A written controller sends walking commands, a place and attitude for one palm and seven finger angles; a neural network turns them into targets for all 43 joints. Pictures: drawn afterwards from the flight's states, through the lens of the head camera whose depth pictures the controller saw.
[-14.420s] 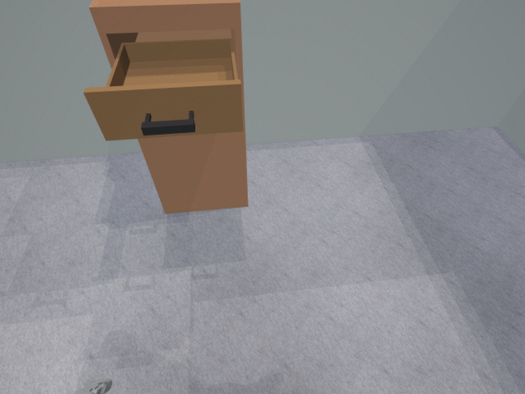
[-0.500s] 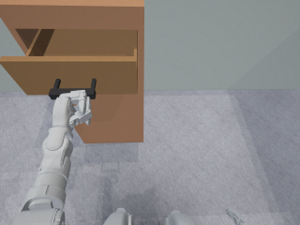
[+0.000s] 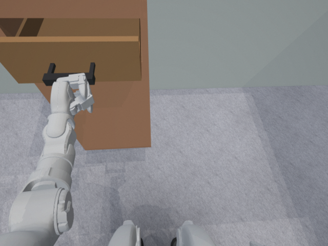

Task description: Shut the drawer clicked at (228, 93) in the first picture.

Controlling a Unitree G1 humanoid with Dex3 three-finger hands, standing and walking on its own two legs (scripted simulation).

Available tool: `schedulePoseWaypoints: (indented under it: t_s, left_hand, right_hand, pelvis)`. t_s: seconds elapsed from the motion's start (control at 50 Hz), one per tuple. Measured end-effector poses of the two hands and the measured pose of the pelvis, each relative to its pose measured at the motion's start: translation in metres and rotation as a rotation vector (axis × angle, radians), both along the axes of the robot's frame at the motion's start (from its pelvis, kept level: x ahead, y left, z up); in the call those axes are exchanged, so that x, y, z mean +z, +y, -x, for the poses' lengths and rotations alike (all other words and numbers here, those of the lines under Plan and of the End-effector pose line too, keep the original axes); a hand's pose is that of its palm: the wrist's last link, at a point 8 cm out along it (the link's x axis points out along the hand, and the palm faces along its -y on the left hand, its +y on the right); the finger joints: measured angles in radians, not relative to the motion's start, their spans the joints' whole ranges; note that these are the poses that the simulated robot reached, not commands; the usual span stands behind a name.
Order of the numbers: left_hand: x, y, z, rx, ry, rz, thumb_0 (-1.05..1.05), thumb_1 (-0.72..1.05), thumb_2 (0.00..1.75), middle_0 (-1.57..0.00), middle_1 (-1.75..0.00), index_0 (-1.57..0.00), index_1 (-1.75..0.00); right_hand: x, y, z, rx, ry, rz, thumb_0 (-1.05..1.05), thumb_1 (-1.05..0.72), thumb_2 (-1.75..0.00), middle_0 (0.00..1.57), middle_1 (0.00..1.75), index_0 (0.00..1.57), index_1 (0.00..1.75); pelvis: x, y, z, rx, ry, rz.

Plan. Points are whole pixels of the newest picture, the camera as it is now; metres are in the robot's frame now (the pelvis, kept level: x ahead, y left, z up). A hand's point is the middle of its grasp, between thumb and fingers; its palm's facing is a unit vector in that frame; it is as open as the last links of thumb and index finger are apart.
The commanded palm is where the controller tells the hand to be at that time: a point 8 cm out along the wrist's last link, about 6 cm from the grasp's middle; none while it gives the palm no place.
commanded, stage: push the drawer shut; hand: left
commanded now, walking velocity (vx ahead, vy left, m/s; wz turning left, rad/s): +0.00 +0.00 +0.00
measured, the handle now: (71, 73) +0.54 +0.23 +0.07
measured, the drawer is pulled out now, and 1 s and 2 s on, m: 0.09 0.00 0.00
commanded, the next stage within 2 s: pull the fist back off the drawer in 1.02 s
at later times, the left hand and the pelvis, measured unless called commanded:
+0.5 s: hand (91, 73) +0.54 +0.18 +0.07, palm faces +0.04 -1.00 -0.03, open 3.1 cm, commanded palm +0.52 +0.23 +0.07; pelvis +0.01 +0.00 -0.01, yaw -2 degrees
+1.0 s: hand (84, 68) +0.56 +0.20 +0.06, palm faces +0.03 -1.00 -0.03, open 3.2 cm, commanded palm +0.58 +0.22 +0.07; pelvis +0.00 +0.02 -0.02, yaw -1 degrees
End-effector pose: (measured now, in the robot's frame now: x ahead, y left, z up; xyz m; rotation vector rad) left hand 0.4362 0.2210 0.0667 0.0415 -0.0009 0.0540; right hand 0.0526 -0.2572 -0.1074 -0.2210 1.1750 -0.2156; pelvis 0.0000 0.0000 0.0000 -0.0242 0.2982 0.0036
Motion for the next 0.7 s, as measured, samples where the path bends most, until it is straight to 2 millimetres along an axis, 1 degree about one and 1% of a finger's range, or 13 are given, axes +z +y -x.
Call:
schedulePoseWaypoints:
  t_s: [0.22, 0.38, 0.58, 0.7]
  left_hand:
    - [0.003, 0.002, -0.037, -0.008, 0.019, 0.003, 0.05, 0.8, 0.9, -1.4, -1.6, -1.4, -1.6]
    - [0.003, 0.005, -0.06, -0.014, 0.028, 0.013, 0.04, 0.79, 0.89, -1.4, -1.6, -1.4, -1.6]
    - [0.001, 0.009, -0.09, -0.017, 0.035, 0.021, 0.01, 0.76, 0.87, -1.4, -1.6, -1.4, -1.6]
    - [-0.001, 0.017, -0.093, -0.027, 0.045, 0.021, -0.02, 0.67, 0.87, -1.4, -1.6, -1.4, -1.6]
  right_hand:
    - [0.001, -0.008, 0.035, -0.058, 0.081, 0.021, 0.01, -0.9, -0.9, 0.2, 0.3, 0.2, 0.3]
    - [0.004, -0.006, 0.057, -0.091, 0.164, 0.027, 0.01, -0.9, -0.9, 0.2, 0.3, 0.2, 0.3]
    - [0.007, 0.003, 0.067, -0.109, 0.227, 0.037, 0.01, -0.9, -0.9, 0.2, 0.3, 0.2, 0.3]
    - [0.009, 0.011, 0.069, -0.107, 0.247, 0.034, 0.01, -0.9, -0.9, 0.2, 0.3, 0.2, 0.3]
  pelvis:
    - [-0.004, -0.004, -0.001, -0.016, 0.041, 0.007]
    - [-0.005, -0.001, -0.006, -0.021, 0.071, 0.014]
    - [-0.008, 0.006, -0.012, -0.026, 0.111, 0.026]
    - [-0.008, 0.011, -0.014, -0.024, 0.117, 0.034]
